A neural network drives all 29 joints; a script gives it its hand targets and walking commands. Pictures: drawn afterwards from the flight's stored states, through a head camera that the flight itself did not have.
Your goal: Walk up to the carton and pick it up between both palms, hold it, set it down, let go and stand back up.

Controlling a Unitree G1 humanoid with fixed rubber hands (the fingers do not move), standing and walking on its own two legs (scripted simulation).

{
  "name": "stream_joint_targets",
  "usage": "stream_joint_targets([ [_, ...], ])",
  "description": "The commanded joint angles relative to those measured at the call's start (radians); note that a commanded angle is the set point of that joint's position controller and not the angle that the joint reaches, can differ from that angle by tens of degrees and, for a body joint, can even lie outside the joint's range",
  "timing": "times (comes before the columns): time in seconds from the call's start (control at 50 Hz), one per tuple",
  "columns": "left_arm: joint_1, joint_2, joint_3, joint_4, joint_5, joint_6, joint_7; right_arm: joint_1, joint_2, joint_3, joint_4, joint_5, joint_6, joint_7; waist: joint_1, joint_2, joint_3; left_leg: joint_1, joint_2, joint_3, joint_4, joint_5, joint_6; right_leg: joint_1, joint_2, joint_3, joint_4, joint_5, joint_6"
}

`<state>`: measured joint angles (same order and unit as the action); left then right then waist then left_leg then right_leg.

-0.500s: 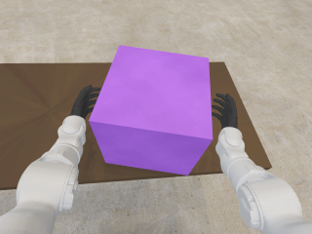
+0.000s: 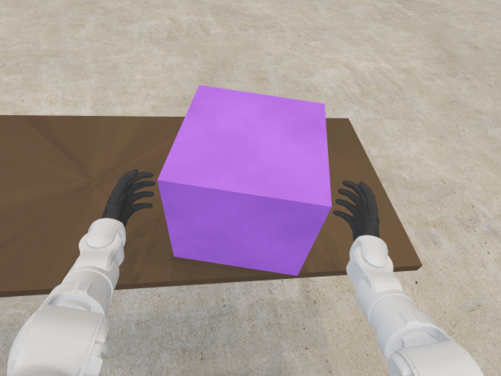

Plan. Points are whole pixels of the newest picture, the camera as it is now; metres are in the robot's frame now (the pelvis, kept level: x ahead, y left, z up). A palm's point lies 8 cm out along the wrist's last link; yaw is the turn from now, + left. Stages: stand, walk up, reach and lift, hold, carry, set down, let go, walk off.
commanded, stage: set down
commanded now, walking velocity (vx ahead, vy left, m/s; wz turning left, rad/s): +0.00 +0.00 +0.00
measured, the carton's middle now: (248, 180) +0.49 -0.02 +0.01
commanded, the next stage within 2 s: none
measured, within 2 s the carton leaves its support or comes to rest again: neither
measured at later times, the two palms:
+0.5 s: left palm (87, 247) +0.34 +0.25 +0.03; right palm (365, 258) +0.30 -0.20 +0.02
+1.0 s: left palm (67, 297) +0.26 +0.25 +0.03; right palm (381, 295) +0.24 -0.19 +0.04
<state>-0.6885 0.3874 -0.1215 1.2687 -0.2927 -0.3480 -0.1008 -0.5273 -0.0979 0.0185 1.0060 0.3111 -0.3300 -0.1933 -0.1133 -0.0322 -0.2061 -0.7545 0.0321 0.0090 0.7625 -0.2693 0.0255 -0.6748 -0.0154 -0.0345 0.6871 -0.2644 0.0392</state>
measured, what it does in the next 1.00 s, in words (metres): stands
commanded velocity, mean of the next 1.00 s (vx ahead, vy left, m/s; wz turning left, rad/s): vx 0.00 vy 0.00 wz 0.00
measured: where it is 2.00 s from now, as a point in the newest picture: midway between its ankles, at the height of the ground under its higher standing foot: outside the picture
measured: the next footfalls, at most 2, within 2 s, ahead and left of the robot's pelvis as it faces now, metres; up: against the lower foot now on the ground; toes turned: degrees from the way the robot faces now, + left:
none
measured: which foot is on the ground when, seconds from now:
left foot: down 0.00-1.00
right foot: down 0.00-1.00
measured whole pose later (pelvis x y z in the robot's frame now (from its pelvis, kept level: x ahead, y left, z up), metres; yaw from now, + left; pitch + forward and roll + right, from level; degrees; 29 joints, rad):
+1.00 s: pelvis +0.04 -0.02 +0.03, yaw +0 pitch -4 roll -1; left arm 0.09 0.45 -0.02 0.47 -0.32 -0.24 -0.19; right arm 0.23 -0.02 0.08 0.34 0.17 -0.33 -0.26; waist 0.02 -0.03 0.05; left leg -0.18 0.04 0.01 0.51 -0.26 0.00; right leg -0.11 0.01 -0.01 0.43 -0.25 0.02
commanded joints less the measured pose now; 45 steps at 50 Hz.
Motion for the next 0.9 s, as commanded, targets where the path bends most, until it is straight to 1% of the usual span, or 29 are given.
stream_joint_targets([
  [0.0, -0.288, 0.11, 0.016, -0.207, 0.018, -0.002, 0.013, -0.185, -0.111, -0.006, -0.069, 0.017, 0.002, 0.015, 0.025, 0.199, -0.271, 0.546, -0.007, -0.086, -0.177, -0.087, -0.079, 0.062, 0.031, -0.024, -0.134, -0.013, -0.049],
  [0.02, -0.334, 0.137, 0.01, -0.251, 0.024, -0.011, 0.012, -0.256, -0.108, -0.016, -0.1, 0.016, 0.008, 0.013, 0.035, 0.25, -0.299, 0.54, -0.001, -0.088, -0.176, -0.11, -0.086, 0.048, 0.034, -0.02, -0.119, -0.03, -0.046],
  [0.04, -0.322, 0.142, 0.024, -0.232, 0.01, 0.003, 0.013, -0.228, -0.116, -0.026, -0.099, -0.006, 0.014, 0.016, 0.028, 0.221, -0.266, 0.532, -0.006, -0.096, -0.18, -0.125, -0.091, 0.086, 0.039, -0.031, -0.132, -0.04, -0.046],
  [0.06, -0.237, 0.169, 0.068, -0.212, 0.037, 0.011, 0.009, -0.167, -0.117, -0.009, -0.123, 0.01, 0.016, 0.012, 0.079, 0.19, -0.218, 0.517, -0.007, -0.078, -0.197, -0.125, -0.078, 0.125, 0.04, -0.003, -0.141, -0.055, -0.043],
  [0.08, -0.431, 0.188, 0.03, -0.193, 0.007, 0.015, 0.008, -0.359, -0.14, -0.075, -0.137, -0.019, 0.03, 0.007, 0.039, 0.207, -0.254, 0.477, 0.004, -0.101, -0.209, -0.189, -0.081, 0.084, 0.037, -0.019, -0.123, -0.097, -0.045],
  [0.1, -0.306, 0.144, 0.011, -0.182, -0.01, 0.02, 0.013, -0.283, -0.113, -0.058, -0.149, -0.028, 0.024, 0.014, 0.027, 0.183, -0.182, 0.493, 0.004, -0.11, -0.209, -0.171, -0.08, 0.092, 0.029, -0.02, -0.13, -0.056, -0.051],
  [0.12, -0.127, 0.125, 0.042, -0.209, 0.028, 0.03, -0.005, -0.089, -0.095, -0.019, -0.129, -0.012, 0.006, 0.009, 0.043, 0.158, -0.113, 0.562, 0.0, -0.087, -0.216, -0.071, -0.088, 0.149, 0.038, -0.029, -0.165, 0.014, -0.044],
  [0.18, -0.136, 0.137, 0.035, -0.331, 0.015, 0.016, -0.01, -0.119, -0.107, -0.037, -0.208, -0.036, -0.02, -0.008, 0.042, 0.169, -0.184, 0.599, 0.012, -0.104, -0.219, -0.006, -0.112, 0.19, 0.041, -0.025, -0.175, 0.052, -0.057],
  [0.2, -0.291, 0.148, 0.006, -0.31, -0.009, 0.018, -0.004, -0.268, -0.114, -0.088, -0.153, -0.047, -0.007, -0.005, 0.025, 0.227, -0.177, 0.54, 0.028, -0.121, -0.219, -0.069, -0.118, 0.143, 0.042, -0.034, -0.141, -0.001, -0.057],
  [0.22, -0.08, 0.136, 0.026, -0.366, 0.002, 0.01, 0.001, -0.052, -0.099, -0.045, -0.195, -0.03, -0.021, 0.001, 0.046, 0.215, -0.146, 0.611, 0.016, -0.102, -0.223, -0.013, -0.12, 0.207, 0.048, -0.03, -0.173, 0.06, -0.062],
  [0.24, -0.159, 0.139, 0.009, -0.339, -0.015, 0.021, -0.006, -0.15, -0.104, -0.065, -0.22, -0.031, -0.014, -0.003, 0.033, 0.201, -0.145, 0.576, 0.014, -0.092, -0.217, 0.004, -0.116, 0.211, 0.043, -0.032, -0.174, 0.036, -0.067],
  [0.26, 0.052, 0.119, 0.043, -0.39, 0.01, 0.02, -0.011, 0.081, -0.077, -0.037, -0.224, -0.045, -0.042, -0.002, 0.048, 0.172, -0.127, 0.677, 0.014, -0.095, -0.228, 0.127, -0.113, 0.255, 0.052, -0.03, -0.206, 0.161, -0.065],
  [0.34, -0.098, 0.185, 0.089, -0.466, -0.002, 0.025, -0.022, -0.053, -0.095, -0.073, -0.321, -0.09, -0.059, -0.013, 0.052, 0.163, -0.211, 0.631, -0.003, -0.058, -0.188, 0.251, -0.12, 0.26, 0.057, -0.017, -0.207, 0.144, -0.056],
  [0.38, 0.166, 0.159, 0.11, -0.587, 0.007, 0.028, -0.025, 0.158, -0.078, -0.013, -0.39, -0.062, -0.08, -0.015, 0.083, 0.136, -0.148, 0.72, 0.003, -0.05, -0.193, 0.352, -0.13, 0.332, 0.063, -0.014, -0.225, 0.21, -0.064],
  [0.42, 0.039, 0.211, 0.117, -0.539, 0.005, 0.059, -0.047, 0.072, -0.081, -0.008, -0.361, -0.087, -0.069, -0.024, 0.059, 0.158, -0.104, 0.638, -0.02, -0.015, -0.188, 0.301, -0.104, 0.359, 0.048, 0.012, -0.23, 0.187, -0.062],
  [0.44, 0.17, 0.203, 0.138, -0.554, 0.023, 0.048, -0.052, 0.222, -0.051, -0.006, -0.406, -0.092, -0.073, -0.029, 0.048, 0.118, -0.108, 0.645, -0.021, -0.025, -0.196, 0.318, -0.109, 0.394, 0.046, 0.011, -0.234, 0.223, -0.051],
  [0.46, 0.258, 0.198, 0.139, -0.623, 0.03, 0.061, -0.062, 0.273, -0.048, 0.02, -0.46, -0.074, -0.081, -0.035, 0.09, 0.139, -0.082, 0.68, -0.017, -0.032, -0.212, 0.354, -0.103, 0.421, 0.041, 0.022, -0.251, 0.24, -0.055],
  [0.48, 0.188, 0.186, 0.115, -0.612, 0.006, 0.063, -0.06, 0.244, -0.043, 0.001, -0.399, -0.083, -0.076, -0.038, 0.06, 0.121, -0.047, 0.674, -0.015, -0.017, -0.212, 0.349, -0.098, 0.405, 0.048, 0.01, -0.251, 0.235, -0.058],
  [0.5, 0.392, 0.168, 0.161, -0.696, 0.048, 0.071, -0.069, 0.444, -0.019, 0.061, -0.435, -0.053, -0.098, -0.044, 0.096, 0.129, -0.037, 0.767, -0.018, -0.021, -0.224, 0.469, -0.104, 0.466, 0.051, 0.025, -0.279, 0.33, -0.056],
  [0.52, 0.205, 0.183, 0.13, -0.659, 0.008, 0.086, -0.081, 0.232, -0.038, 0.026, -0.486, -0.083, -0.08, -0.046, 0.067, 0.122, -0.083, 0.697, -0.021, -0.012, -0.204, 0.42, -0.098, 0.434, 0.049, 0.027, -0.271, 0.252, -0.059],
  [0.54, 0.414, 0.182, 0.176, -0.772, 0.039, 0.074, -0.078, 0.459, -0.017, 0.056, -0.504, -0.071, -0.101, -0.048, 0.107, 0.139, -0.071, 0.776, -0.019, -0.017, -0.213, 0.508, -0.104, 0.449, 0.05, 0.012, -0.278, 0.335, -0.062],
  [0.6, 0.297, 0.204, 0.17, -0.748, 0.011, 0.079, -0.067, 0.328, -0.027, 0.004, -0.571, -0.082, -0.105, -0.048, 0.103, 0.156, -0.066, 0.691, -0.015, -0.006, -0.219, 0.401, -0.099, 0.431, 0.042, 0.026, -0.283, 0.225, -0.068],
  [0.64, 0.547, 0.196, 0.2, -0.824, 0.034, 0.077, -0.08, 0.577, -0.007, 0.072, -0.662, -0.076, -0.133, -0.052, 0.132, 0.126, 0.015, 0.75, -0.03, 0.012, -0.249, 0.431, -0.09, 0.507, 0.032, 0.034, -0.31, 0.323, -0.058],
  [0.68, 0.586, 0.186, 0.197, -0.849, 0.029, 0.088, -0.092, 0.633, -0.008, 0.081, -0.651, -0.089, -0.132, -0.057, 0.116, 0.097, 0.061, 0.771, -0.031, 0.012, -0.254, 0.423, -0.08, 0.487, 0.03, 0.04, -0.327, 0.31, -0.053],
  [0.7, 0.571, 0.184, 0.201, -0.833, 0.04, 0.1, -0.101, 0.592, -0.01, 0.108, -0.662, -0.068, -0.115, -0.054, 0.153, 0.118, 0.084, 0.766, -0.028, 0.007, -0.27, 0.408, -0.081, 0.49, 0.024, 0.046, -0.329, 0.259, -0.058],
  [0.76, 0.52, 0.173, 0.183, -0.816, 0.008, 0.126, -0.109, 0.596, 0.029, 0.066, -0.685, -0.148, -0.073, -0.072, 0.097, 0.083, 0.155, 0.691, -0.017, 0.019, -0.303, 0.222, -0.052, 0.446, 0.012, 0.041, -0.367, 0.13, -0.064],
  [0.8, 0.608, 0.214, 0.197, -0.884, 0.008, 0.108, -0.099, 0.68, 0.039, 0.084, -0.793, -0.108, -0.069, -0.067, 0.148, 0.09, 0.165, 0.687, -0.026, 0.018, -0.318, 0.154, -0.037, 0.464, -0.001, 0.061, -0.383, 0.067, -0.068],
  [0.84, 0.415, 0.261, 0.155, -0.904, -0.052, 0.074, -0.08, 0.528, 0.038, 0.031, -0.79, -0.162, -0.035, -0.068, 0.107, 0.092, 0.095, 0.618, -0.024, 0.02, -0.306, 0.048, -0.026, 0.388, -0.009, 0.071, -0.359, -0.04, -0.068],
  [0.88, 0.59, 0.254, 0.167, -0.949, -0.047, 0.055, -0.076, 0.679, 0.042, 0.017, -0.825, -0.156, -0.037, -0.062, 0.118, 0.078, 0.13, 0.691, -0.017, 0.002, -0.326, 0.073, -0.026, 0.436, -0.005, 0.065, -0.367, 0.023, -0.072],
])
